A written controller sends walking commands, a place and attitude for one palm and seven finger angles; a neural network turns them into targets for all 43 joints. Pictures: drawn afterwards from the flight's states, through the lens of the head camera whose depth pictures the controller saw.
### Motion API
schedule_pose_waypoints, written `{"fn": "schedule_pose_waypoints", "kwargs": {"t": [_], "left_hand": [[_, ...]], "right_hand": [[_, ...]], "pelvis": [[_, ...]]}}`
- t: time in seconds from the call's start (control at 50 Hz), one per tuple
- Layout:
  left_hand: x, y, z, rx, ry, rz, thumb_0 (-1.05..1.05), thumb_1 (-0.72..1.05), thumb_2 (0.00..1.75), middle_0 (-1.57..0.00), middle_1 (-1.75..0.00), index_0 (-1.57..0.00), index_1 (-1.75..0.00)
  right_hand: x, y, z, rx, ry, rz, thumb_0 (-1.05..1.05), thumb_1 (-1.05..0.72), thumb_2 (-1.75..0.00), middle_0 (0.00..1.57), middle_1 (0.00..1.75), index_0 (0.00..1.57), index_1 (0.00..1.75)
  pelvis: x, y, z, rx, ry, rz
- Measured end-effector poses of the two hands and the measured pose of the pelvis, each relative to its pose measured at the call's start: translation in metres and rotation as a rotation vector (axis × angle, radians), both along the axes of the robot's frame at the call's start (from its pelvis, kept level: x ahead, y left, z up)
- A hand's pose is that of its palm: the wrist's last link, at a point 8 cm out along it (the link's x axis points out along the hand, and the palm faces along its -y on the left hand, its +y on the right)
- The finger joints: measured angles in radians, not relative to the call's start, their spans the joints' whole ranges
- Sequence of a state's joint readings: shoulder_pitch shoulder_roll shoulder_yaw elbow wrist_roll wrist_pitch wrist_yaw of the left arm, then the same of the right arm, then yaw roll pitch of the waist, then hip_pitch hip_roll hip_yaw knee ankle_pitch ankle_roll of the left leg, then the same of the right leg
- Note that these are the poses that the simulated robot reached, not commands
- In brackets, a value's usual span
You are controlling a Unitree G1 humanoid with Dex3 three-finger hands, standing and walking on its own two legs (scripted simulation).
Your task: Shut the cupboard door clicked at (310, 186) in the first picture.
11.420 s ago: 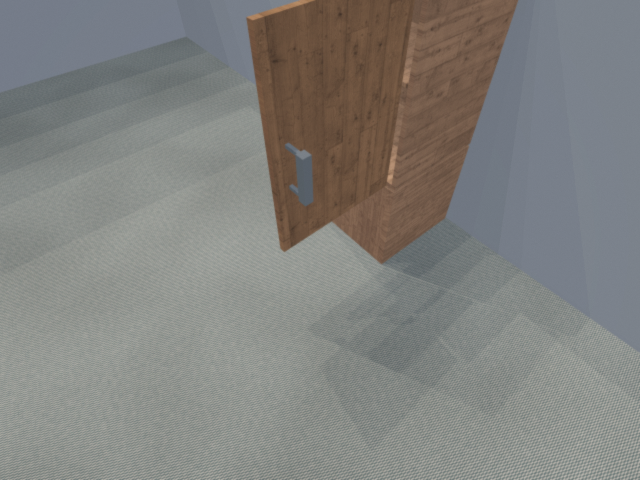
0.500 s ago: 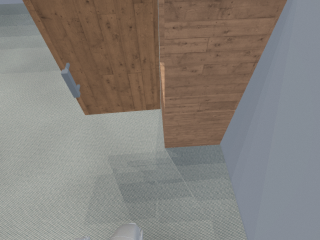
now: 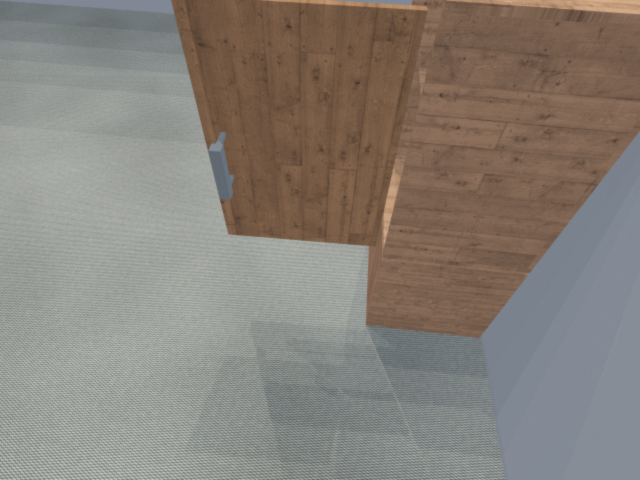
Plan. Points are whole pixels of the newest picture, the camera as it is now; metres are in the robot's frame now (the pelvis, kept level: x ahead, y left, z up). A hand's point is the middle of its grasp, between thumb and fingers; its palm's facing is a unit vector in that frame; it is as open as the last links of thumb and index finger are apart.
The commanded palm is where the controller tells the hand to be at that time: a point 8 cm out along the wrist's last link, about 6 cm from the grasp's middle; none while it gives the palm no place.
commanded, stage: take the last steps up to it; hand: left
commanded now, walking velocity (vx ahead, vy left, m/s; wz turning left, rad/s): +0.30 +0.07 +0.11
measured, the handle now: (224, 166) +0.72 +0.27 -0.08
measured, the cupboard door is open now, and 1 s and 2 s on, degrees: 92 92 92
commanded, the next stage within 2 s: come to a stop and stand still in 0.62 s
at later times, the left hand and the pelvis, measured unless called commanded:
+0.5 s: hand out of the picture +0.06 +0.19 -0.19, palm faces +0.17 -0.97 -0.15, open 7.3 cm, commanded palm none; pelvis +0.14 +0.04 -0.01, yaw +5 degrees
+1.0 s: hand (199, 354) +0.33 +0.23 -0.17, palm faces +0.02 -0.98 -0.21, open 7.3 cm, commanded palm none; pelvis +0.26 +0.06 +0.00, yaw +2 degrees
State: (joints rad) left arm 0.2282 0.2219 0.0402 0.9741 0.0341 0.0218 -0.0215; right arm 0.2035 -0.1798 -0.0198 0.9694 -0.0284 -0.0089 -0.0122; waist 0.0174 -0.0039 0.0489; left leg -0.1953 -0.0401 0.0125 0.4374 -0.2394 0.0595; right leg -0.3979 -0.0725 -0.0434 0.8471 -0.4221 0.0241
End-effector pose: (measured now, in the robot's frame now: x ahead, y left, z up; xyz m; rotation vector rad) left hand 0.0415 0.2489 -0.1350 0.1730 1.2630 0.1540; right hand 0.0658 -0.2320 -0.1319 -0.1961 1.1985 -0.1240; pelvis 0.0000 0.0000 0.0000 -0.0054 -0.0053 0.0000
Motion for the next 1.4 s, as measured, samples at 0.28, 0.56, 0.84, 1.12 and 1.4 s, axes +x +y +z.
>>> {"fn": "schedule_pose_waypoints", "kwargs": {"t": [0.28,0.56,0.84,1.12,1.4], "left_hand": [[0.03,-0.037,0.006,-0.011,-0.005,0.065,0.0,0.92,0.9,-0.2,-0.3,-0.21,-0.3],[0.019,0.01,-0.032,-0.087,0.302,0.191,0.0,0.91,0.9,-0.21,-0.3,-0.2,-0.3],[0.229,0.05,-0.004,0.014,-0.053,0.045,0.0,0.92,0.9,-0.2,-0.3,-0.2,-0.3],[0.29,0.031,-0.01,-0.011,-0.033,0.003,0.0,0.91,0.9,-0.2,-0.3,-0.2,-0.3],[0.244,0.056,-0.018,0.0,-0.004,0.025,0.0,0.91,0.9,-0.21,-0.3,-0.2,-0.3]], "right_hand": [[-0.009,-0.033,-0.008,0.014,0.225,-0.053,0.01,-0.92,-0.9,0.2,0.3,0.19,0.3],[0.19,0.059,-0.018,0.006,-0.027,0.1,0.0,-0.91,-0.9,0.2,0.3,0.19,0.3],[0.209,0.072,-0.023,0.035,0.069,0.018,-0.01,-0.93,-0.9,0.2,0.3,0.2,0.3],[0.19,0.066,-0.022,0.032,0.253,-0.085,0.0,-0.91,-0.9,0.2,0.3,0.2,0.3],[0.206,0.067,-0.016,-0.018,0.116,-0.059,0.0,-0.91,-0.9,0.2,0.3,0.19,0.3]], "pelvis": [[0.065,-0.016,0.004,0.017,-0.005,0.062],[0.16,0.05,-0.023,0.01,-0.008,0.078],[0.226,0.062,-0.009,0.052,-0.001,0.043],[0.264,0.054,-0.007,0.027,0.02,0.041],[0.241,0.073,-0.012,0.005,-0.007,0.04]]}}
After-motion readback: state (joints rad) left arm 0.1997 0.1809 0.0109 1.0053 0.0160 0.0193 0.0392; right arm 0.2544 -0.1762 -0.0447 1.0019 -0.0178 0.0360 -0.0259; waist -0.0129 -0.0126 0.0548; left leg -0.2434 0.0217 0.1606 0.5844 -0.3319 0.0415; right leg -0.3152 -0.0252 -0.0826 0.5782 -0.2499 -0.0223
